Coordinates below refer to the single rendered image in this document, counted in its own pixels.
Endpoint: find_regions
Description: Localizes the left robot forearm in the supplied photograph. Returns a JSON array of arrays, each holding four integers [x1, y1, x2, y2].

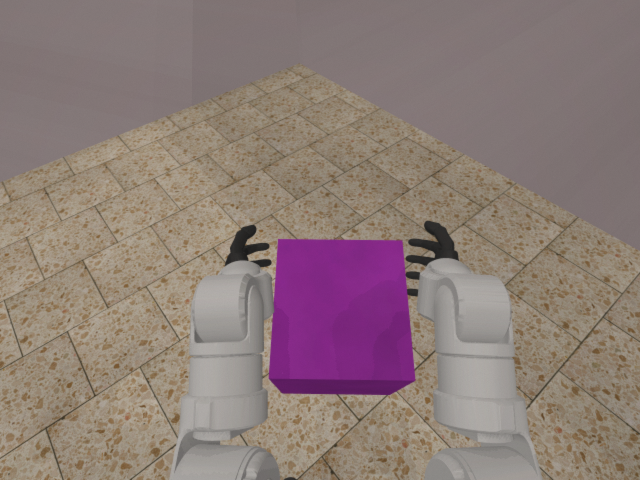
[[169, 260, 274, 480]]

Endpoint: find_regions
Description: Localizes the right robot upper arm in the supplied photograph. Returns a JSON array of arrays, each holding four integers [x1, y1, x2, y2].
[[424, 446, 540, 480]]

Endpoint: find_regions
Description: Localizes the carton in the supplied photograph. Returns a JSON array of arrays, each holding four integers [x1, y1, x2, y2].
[[269, 239, 415, 395]]

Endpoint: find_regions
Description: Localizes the left robot upper arm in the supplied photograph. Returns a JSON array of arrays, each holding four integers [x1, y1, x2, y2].
[[172, 444, 280, 480]]

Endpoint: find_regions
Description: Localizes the right robot hand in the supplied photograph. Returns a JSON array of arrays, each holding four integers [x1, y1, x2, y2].
[[406, 221, 459, 297]]

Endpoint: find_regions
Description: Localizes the right robot forearm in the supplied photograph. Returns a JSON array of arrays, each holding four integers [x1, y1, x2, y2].
[[416, 258, 543, 480]]

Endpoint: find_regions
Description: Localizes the left robot hand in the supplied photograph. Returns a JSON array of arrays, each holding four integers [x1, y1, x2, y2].
[[225, 225, 272, 279]]

